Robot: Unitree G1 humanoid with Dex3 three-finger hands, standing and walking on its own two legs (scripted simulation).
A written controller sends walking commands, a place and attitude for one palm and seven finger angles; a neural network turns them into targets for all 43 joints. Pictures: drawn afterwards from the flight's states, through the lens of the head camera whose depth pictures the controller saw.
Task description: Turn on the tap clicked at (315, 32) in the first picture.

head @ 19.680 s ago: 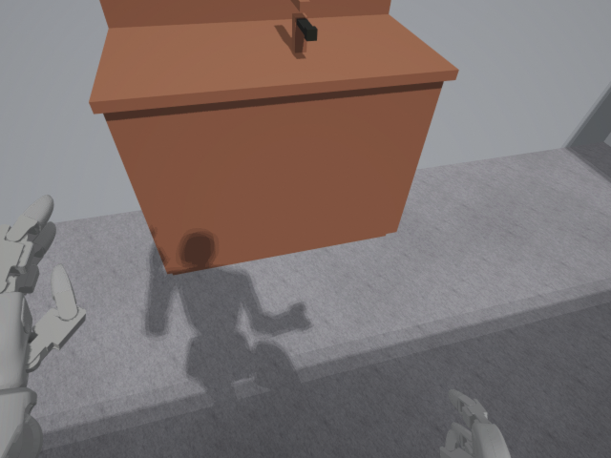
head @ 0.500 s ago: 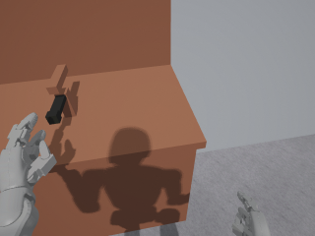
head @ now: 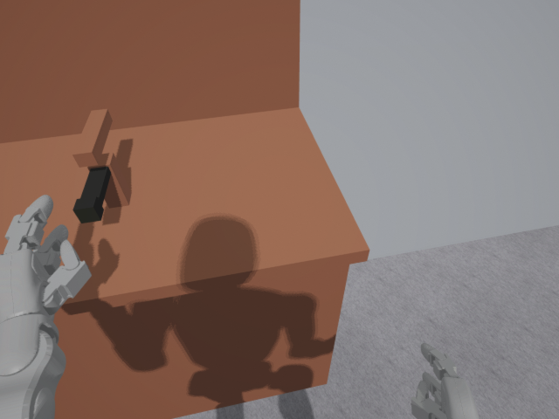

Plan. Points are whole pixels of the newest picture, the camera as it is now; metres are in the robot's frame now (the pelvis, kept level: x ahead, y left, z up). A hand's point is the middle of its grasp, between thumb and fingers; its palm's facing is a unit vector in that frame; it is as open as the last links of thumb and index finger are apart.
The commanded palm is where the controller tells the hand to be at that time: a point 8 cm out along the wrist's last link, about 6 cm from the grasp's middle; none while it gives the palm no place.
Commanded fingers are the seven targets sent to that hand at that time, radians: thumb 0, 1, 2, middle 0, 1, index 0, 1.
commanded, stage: reach beside the lever's end, fingers flat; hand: left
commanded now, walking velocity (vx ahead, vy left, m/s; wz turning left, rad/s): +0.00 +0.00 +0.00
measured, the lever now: (88, 209) +0.34 +0.34 +0.14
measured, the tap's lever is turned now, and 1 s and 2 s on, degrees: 0 0 2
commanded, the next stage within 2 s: push the lever round in 1.32 s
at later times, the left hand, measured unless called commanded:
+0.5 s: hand (76, 252) +0.27 +0.31 +0.14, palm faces +0.55 -0.83 -0.10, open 7.7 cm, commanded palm +0.23 +0.35 +0.14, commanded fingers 0.00 0.90 0.90 -0.16 -0.17 -0.16 -0.17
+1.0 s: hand (76, 235) +0.31 +0.34 +0.12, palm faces +0.55 -0.83 -0.11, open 7.8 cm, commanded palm +0.26 +0.38 +0.12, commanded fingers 0.00 0.90 0.90 -0.15 -0.15 -0.15 -0.15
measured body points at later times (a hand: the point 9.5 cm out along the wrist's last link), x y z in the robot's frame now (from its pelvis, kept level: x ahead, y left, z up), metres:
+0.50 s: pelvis +0.00 +0.00 +0.00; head -0.01 -0.01 +0.45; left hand +0.23 +0.35 +0.14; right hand +0.19 -0.23 -0.09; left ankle +0.00 +0.13 -0.73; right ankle +0.00 -0.10 -0.73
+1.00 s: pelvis +0.00 +0.00 +0.00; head +0.01 -0.01 +0.45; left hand +0.27 +0.39 +0.12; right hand +0.14 -0.25 -0.10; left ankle +0.00 +0.13 -0.73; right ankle +0.00 -0.10 -0.73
